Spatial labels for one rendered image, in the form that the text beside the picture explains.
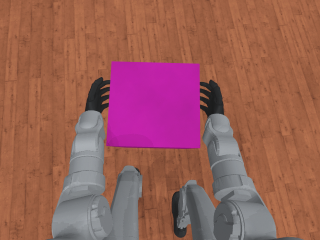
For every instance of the right robot hand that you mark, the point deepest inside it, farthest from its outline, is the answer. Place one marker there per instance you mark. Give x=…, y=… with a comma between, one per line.
x=215, y=102

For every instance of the carton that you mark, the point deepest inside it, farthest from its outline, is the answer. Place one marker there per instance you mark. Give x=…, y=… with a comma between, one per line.
x=154, y=105

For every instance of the left robot hand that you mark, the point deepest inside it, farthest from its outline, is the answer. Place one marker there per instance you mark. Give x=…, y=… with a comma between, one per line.
x=95, y=99

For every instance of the robot right forearm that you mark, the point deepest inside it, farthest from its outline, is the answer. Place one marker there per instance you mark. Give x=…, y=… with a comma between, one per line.
x=229, y=174

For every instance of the robot left forearm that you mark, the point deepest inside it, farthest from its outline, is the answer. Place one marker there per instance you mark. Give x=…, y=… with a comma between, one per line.
x=85, y=176

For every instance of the robot left shin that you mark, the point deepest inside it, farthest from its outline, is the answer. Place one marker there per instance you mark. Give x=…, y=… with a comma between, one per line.
x=127, y=168

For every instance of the robot left upper arm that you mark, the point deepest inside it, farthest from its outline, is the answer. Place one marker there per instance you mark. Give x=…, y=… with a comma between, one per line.
x=83, y=218

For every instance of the robot right thigh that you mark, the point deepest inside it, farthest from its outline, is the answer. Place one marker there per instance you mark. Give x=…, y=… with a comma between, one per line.
x=195, y=201

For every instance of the robot right upper arm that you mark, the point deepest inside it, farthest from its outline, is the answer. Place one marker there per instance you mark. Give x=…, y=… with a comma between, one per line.
x=242, y=220

